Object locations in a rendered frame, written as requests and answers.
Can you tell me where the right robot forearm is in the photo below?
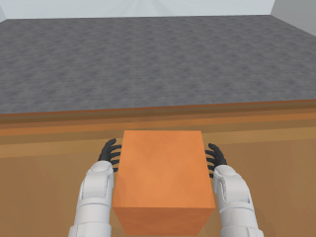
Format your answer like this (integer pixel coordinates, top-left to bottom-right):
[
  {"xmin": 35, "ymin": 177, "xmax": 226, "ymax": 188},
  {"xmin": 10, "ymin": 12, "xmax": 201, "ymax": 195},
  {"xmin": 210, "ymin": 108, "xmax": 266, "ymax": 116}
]
[{"xmin": 213, "ymin": 165, "xmax": 265, "ymax": 237}]

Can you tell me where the carton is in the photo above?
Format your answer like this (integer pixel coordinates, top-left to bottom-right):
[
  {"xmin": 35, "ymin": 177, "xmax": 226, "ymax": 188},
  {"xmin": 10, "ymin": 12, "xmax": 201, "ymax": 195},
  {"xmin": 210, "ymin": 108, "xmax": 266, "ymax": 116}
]
[{"xmin": 112, "ymin": 130, "xmax": 215, "ymax": 236}]

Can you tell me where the robot right hand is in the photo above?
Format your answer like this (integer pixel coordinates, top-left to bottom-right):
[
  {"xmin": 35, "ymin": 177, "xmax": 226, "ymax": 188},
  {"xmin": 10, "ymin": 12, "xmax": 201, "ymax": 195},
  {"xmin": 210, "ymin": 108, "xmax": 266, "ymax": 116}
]
[{"xmin": 204, "ymin": 143, "xmax": 227, "ymax": 179}]

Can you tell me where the left robot forearm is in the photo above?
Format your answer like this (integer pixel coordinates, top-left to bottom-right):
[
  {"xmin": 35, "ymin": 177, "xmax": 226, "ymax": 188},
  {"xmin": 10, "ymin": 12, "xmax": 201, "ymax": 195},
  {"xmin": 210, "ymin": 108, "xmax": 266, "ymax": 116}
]
[{"xmin": 68, "ymin": 160, "xmax": 114, "ymax": 237}]

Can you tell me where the robot left hand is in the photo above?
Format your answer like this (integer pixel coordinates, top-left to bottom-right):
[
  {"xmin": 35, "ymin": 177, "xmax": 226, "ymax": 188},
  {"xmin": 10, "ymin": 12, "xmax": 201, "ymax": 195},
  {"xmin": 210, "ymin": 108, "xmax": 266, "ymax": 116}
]
[{"xmin": 98, "ymin": 138, "xmax": 122, "ymax": 172}]

